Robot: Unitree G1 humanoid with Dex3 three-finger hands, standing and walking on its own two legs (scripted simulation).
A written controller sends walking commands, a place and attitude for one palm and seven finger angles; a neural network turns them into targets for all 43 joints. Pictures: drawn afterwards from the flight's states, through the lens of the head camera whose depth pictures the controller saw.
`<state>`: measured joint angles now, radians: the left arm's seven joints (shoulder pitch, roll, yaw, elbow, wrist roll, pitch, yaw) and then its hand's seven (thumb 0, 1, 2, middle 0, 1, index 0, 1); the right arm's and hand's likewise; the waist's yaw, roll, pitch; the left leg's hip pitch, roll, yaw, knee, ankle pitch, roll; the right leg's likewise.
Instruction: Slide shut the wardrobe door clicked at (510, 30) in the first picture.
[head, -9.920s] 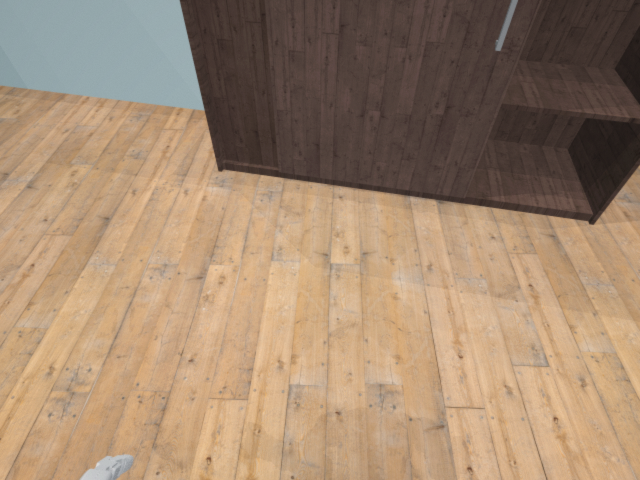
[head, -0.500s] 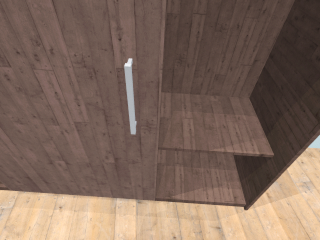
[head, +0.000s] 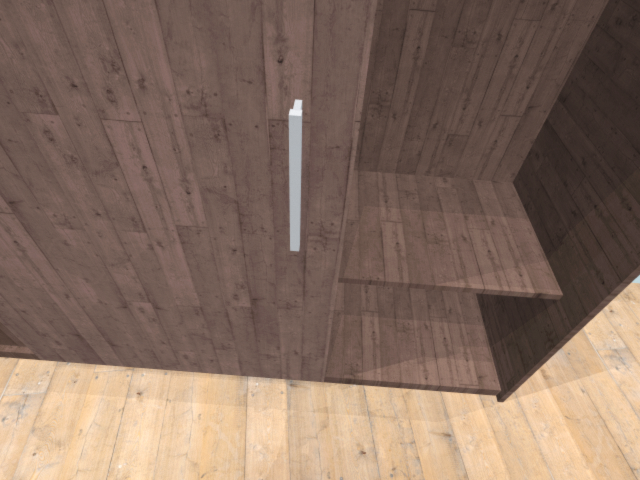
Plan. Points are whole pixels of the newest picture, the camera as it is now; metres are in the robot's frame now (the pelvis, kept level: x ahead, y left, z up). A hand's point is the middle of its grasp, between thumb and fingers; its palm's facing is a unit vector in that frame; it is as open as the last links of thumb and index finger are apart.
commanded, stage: come to a stop and stand still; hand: left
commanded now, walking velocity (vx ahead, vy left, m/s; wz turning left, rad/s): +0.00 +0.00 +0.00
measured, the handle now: (296, 184) +0.52 +0.08 +0.09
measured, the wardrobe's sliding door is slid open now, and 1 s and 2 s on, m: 0.57 0.57 0.57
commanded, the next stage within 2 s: look again from close up in 0.36 s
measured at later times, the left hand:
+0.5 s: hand out of the picture -0.05 +0.17 -0.18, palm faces +0.04 -0.99 -0.15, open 7.4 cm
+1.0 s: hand out of the picture -0.02 +0.17 -0.18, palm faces +0.03 -0.99 -0.16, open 7.4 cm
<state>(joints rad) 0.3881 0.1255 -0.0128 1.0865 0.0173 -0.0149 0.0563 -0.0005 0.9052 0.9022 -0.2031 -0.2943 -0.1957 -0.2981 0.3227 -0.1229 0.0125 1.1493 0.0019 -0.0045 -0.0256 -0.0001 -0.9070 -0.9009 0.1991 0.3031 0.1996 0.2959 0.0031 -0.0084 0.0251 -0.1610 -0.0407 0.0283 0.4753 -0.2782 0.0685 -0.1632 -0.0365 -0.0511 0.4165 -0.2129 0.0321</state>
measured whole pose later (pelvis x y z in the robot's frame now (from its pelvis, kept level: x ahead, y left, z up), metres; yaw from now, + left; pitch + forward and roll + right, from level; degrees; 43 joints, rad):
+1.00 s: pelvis +0.01 +0.02 +0.00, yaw -1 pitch -2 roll -1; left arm 0.37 0.10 0.00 1.09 0.02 -0.01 0.07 0.00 0.91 0.90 -0.20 -0.29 -0.20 -0.30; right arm 0.32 -0.12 0.00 1.14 0.00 -0.01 -0.03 0.00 -0.91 -0.90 0.20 0.30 0.20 0.30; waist 0.00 0.00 0.02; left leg -0.14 -0.07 0.07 0.46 -0.29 0.10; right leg -0.17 -0.07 -0.01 0.44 -0.23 0.06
